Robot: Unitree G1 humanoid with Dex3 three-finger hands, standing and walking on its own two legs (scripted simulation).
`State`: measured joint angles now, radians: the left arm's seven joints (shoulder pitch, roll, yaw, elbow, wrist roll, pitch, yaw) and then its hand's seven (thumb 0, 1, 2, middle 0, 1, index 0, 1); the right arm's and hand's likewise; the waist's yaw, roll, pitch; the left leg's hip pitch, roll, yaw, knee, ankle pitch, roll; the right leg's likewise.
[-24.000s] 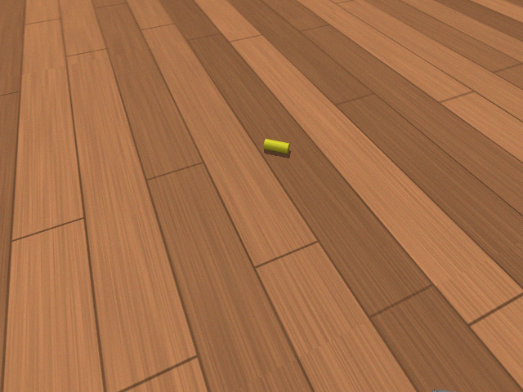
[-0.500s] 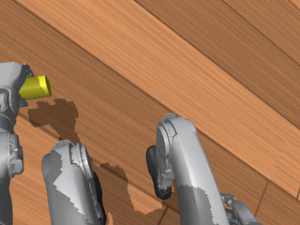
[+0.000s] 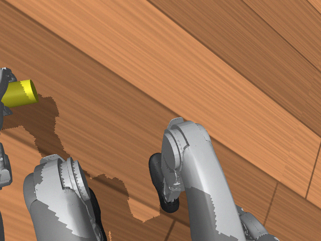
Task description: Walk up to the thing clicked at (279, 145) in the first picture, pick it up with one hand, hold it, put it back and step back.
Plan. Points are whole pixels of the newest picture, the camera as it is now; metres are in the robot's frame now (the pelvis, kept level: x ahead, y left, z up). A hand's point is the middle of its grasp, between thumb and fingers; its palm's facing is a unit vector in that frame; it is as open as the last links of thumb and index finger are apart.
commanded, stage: rest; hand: left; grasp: from above
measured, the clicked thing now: (2, 96) +0.48 +0.28 -0.23
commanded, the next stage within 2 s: open in 1.16 s
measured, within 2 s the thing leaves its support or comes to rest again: rests again in 1.32 s
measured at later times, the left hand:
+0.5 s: hand (2, 102) +0.47 +0.28 -0.24, palm faces -0.47 -0.11 -0.87, open 8.9 cm
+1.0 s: hand (6, 102) +0.47 +0.28 -0.26, palm faces -0.47 -0.11 -0.88, open 8.8 cm
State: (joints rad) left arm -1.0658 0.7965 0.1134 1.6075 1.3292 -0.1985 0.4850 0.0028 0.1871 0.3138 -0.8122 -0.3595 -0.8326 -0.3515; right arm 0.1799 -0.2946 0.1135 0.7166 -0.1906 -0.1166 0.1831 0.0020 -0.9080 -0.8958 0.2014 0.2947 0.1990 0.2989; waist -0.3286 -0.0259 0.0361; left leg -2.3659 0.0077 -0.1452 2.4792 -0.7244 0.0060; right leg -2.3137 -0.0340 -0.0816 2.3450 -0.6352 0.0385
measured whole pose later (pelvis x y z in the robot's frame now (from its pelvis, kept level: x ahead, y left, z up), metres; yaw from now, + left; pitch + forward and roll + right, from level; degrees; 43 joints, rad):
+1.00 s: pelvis +0.00 +0.00 -0.01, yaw -4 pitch +30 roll -13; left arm -1.09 0.96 0.17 1.73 1.36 -0.22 0.59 0.01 0.20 0.29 -0.80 -0.39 -0.82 -0.36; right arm 0.15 -0.34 0.21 0.68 -0.26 -0.20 0.26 0.00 -0.91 -0.90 0.20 0.29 0.20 0.30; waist -0.40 -0.10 0.14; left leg -2.36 0.01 -0.21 2.56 -0.74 0.01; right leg -2.29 -0.01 -0.13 2.37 -0.62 0.05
